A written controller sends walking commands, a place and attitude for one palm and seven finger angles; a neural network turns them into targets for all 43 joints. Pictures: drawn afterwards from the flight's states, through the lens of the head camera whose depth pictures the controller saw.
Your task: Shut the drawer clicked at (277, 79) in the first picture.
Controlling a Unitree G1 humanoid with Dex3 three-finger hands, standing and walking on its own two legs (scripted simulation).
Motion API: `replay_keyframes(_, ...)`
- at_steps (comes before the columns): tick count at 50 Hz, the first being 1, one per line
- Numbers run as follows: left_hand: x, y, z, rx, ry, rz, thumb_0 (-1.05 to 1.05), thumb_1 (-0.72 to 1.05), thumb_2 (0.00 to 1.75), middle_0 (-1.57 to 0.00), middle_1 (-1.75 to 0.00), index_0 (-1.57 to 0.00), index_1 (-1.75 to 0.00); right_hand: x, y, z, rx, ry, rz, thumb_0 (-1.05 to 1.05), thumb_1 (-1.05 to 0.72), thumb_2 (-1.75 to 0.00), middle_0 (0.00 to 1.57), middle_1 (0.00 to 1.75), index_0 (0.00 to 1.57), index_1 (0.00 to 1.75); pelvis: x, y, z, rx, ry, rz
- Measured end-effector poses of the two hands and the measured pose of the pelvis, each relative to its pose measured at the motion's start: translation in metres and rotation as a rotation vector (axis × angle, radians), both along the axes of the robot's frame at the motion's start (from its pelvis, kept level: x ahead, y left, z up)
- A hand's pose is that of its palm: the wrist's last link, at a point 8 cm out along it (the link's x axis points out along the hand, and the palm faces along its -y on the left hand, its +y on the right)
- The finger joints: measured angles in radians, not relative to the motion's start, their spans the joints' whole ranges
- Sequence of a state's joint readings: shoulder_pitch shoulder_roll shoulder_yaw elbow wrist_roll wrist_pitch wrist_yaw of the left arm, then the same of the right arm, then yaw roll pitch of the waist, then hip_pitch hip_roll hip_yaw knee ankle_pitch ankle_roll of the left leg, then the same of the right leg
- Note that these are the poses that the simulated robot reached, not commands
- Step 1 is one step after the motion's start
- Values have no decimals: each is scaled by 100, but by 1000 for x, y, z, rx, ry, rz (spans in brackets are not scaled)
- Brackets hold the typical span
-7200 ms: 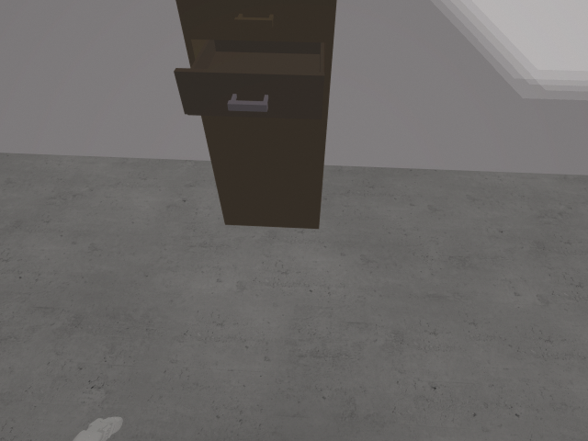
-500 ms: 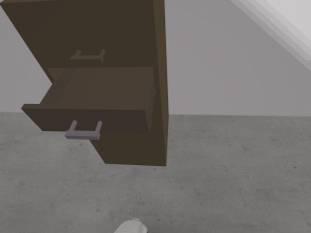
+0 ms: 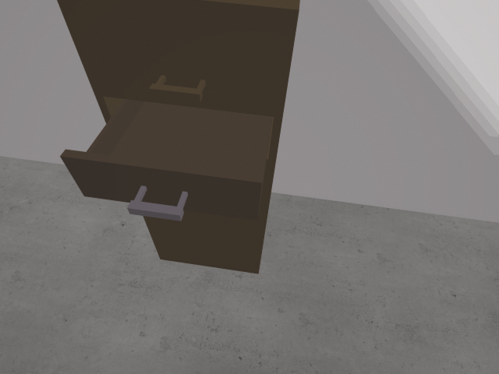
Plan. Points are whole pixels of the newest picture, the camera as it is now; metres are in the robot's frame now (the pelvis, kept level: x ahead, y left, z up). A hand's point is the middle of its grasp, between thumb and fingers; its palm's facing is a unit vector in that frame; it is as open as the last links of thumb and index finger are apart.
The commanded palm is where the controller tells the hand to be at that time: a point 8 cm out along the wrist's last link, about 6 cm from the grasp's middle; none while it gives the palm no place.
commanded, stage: come to a stop and stand still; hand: left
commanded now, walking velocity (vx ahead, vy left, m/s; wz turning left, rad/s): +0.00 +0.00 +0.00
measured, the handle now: (159, 202) +0.41 +0.22 -0.01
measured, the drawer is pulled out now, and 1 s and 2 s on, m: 0.20 0.20 0.20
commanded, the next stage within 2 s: look again from close up in 0.32 s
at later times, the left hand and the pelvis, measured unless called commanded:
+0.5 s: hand out of the picture -0.01 +0.17 -0.17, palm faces +0.00 -0.98 -0.19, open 7.3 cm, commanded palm none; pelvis -0.01 +0.01 +0.00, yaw -1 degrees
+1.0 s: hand out of the picture +0.02 +0.18 -0.16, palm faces -0.01 -0.97 -0.22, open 7.3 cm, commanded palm none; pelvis +0.01 +0.00 +0.01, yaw -2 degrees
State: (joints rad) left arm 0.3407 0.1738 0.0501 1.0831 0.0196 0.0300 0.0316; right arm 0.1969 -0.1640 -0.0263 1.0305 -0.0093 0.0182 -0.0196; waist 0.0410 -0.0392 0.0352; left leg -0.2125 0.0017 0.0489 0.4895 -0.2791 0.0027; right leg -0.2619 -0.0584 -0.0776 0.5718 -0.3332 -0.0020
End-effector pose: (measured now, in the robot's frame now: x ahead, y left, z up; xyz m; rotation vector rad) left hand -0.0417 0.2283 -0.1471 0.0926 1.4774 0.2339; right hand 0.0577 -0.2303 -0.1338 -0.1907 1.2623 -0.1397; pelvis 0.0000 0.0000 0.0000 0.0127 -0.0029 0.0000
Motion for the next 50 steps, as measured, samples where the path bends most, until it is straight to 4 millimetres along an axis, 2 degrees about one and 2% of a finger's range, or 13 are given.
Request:
replay_keyframes(5,15,5,-1,-19,-43,-24,1,91,90,-20,-30,-20,-30,2,17,5,-2,-32,-6,-1,-94,-89,20,30,20,30,0,10,4,12,-2,-13)
replay_keyframes(11,33,0,4,-13,-90,-63,1,92,90,-19,-30,-20,-30,-6,20,-4,22,-27,-33,-1,-96,-89,20,30,20,30,-2,14,3,15,-9,-19)
replay_keyframes(15,34,1,10,-6,-88,-78,2,93,90,-20,-30,-20,-30,-22,17,-5,26,5,-53,-1,-96,-89,20,30,20,30,-1,14,6,1,-9,-17)
replay_keyframes(23,31,-5,9,-6,-80,-100,1,92,90,-20,-30,-20,-30,-67,18,-6,44,129,-63,0,-93,-89,20,30,20,30,-5,9,7,-13,-4,-15)
replay_keyframes(30,35,-1,9,-2,-78,-140,1,91,90,-20,-30,-20,-30,-87,28,-14,74,141,-81,0,-91,-89,20,30,20,30,-5,12,2,-15,-3,-21)
replay_keyframes(41,63,7,16,36,-139,-150,1,92,90,-20,-30,-20,-30,-80,38,-18,111,128,-73,0,-91,-89,20,30,20,30,2,9,4,-1,-15,-29)
replay_keyframes(50,62,-1,15,23,-110,-138,1,93,90,-20,-30,-20,-30,-69,22,-14,79,140,-63,0,-91,-89,20,30,20,30,7,3,5,2,-6,-29)
